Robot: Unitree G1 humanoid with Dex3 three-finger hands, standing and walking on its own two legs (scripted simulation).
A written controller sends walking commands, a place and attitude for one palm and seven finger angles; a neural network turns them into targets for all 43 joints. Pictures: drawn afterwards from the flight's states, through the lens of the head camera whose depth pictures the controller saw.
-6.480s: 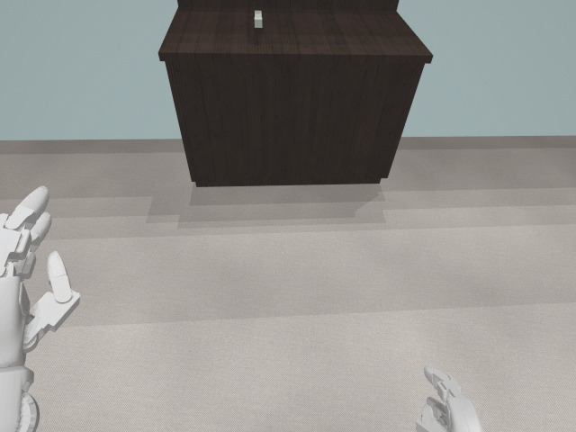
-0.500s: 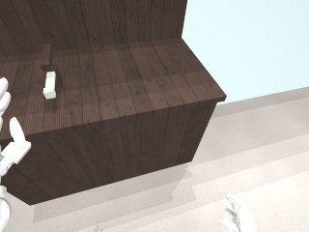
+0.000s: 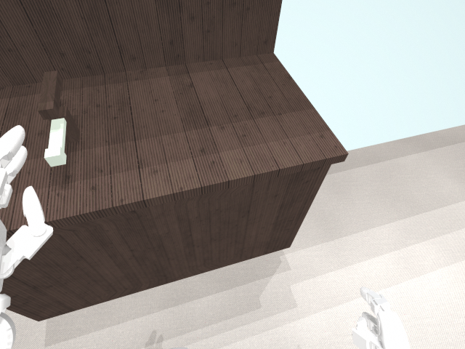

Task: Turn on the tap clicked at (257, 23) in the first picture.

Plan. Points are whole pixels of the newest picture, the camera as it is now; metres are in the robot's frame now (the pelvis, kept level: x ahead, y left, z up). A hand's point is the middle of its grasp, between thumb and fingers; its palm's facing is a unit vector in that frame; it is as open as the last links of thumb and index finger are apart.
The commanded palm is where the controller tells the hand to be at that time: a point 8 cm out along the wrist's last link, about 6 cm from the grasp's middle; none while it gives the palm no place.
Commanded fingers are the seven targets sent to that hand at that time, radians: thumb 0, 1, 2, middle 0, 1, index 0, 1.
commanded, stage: come to a stop and stand still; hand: left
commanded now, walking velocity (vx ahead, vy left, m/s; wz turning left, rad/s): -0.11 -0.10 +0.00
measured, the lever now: (55, 156) +0.44 +0.39 +0.03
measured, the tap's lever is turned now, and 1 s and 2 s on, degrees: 0 0 0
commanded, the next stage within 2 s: look again from close up in 0.78 s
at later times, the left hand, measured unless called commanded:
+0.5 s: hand (53, 258) +0.19 +0.22 +0.16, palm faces +0.39 -0.84 -0.36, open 7.4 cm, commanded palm +0.14 +0.25 +0.19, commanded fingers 0.00 0.90 0.90 -0.20 -0.30 -0.20 -0.30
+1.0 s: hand out of the picture +0.21 +0.28 +0.19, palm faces +0.47 -0.80 -0.38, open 7.4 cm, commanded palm +0.12 +0.27 +0.19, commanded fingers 0.00 0.90 0.90 -0.20 -0.30 -0.20 -0.30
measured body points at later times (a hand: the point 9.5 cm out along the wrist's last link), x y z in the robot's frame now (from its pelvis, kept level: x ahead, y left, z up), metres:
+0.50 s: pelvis -0.03 -0.02 +0.00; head -0.02 -0.02 +0.45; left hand +0.16 +0.26 +0.18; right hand +0.12 -0.26 -0.09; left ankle +0.00 +0.10 -0.73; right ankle +0.00 -0.11 -0.73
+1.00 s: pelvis -0.05 +0.00 +0.01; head -0.03 +0.01 +0.46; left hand +0.18 +0.32 +0.21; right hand +0.10 -0.23 -0.08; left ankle +0.00 +0.10 -0.73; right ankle +0.00 -0.11 -0.73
